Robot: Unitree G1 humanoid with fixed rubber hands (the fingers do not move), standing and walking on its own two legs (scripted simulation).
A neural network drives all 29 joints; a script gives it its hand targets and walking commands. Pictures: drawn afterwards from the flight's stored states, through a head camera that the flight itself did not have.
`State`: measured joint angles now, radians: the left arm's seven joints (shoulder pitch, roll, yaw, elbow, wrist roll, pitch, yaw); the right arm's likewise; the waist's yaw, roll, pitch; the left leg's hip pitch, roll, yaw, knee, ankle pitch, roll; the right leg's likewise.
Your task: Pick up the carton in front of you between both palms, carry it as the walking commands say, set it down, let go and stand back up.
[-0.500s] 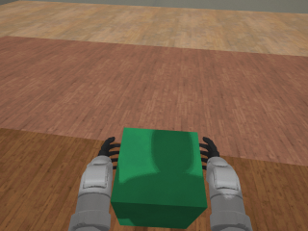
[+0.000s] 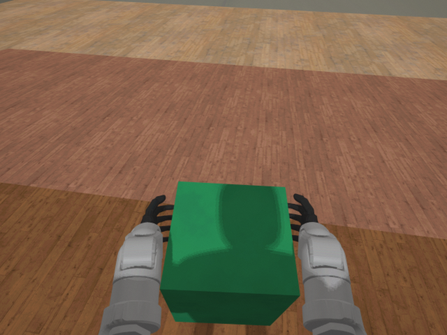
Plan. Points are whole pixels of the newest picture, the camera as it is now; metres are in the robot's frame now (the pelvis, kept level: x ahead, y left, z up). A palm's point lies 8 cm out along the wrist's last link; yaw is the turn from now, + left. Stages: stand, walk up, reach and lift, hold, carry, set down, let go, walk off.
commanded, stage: hold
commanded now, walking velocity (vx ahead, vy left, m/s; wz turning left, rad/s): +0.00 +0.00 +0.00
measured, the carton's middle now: (227, 258) +0.29 +0.00 -0.03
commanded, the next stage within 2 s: carry in 0.14 s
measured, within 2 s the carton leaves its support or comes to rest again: neither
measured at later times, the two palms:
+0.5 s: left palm (167, 195) +0.36 +0.11 +0.09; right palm (319, 198) +0.35 -0.18 +0.09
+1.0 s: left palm (194, 133) +0.61 +0.08 +0.07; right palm (304, 138) +0.59 -0.22 +0.06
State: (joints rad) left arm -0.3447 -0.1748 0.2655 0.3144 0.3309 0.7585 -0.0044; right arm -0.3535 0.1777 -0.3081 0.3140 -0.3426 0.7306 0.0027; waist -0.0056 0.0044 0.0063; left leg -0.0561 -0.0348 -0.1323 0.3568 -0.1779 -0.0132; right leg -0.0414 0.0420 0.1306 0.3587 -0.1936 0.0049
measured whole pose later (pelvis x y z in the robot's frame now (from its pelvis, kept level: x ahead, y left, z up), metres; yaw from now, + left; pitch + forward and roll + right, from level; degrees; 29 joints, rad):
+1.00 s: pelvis +0.36 -0.06 -0.03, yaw -1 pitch +4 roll -2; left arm -0.01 -0.13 0.03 -0.46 0.03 1.19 0.16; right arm 0.01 0.13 -0.08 -0.50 -0.02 1.19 -0.16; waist -0.01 0.06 -0.14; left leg -0.16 0.12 0.10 0.85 -0.50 -0.02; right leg -0.47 -0.02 -0.26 0.61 -0.21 -0.10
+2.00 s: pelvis +1.03 -0.11 -0.02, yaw -1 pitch +4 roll +2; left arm -0.40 -0.17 0.20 -0.21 0.07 1.09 0.24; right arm -0.39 0.17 -0.21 -0.17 -0.11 1.13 -0.24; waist 0.06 0.01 0.00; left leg -0.55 0.06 0.03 1.21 -0.34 0.06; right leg -0.38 0.01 -0.22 0.54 -0.17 -0.15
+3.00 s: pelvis +1.70 -0.22 -0.07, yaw -2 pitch +6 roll +1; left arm -0.52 -0.18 0.21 -0.08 0.09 1.04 0.23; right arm -0.51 0.17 -0.29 -0.10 -0.18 1.06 -0.27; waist 0.11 0.00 -0.03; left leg -0.61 0.00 0.09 0.64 -0.09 0.05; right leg -0.16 0.03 -0.11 0.50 -0.37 -0.07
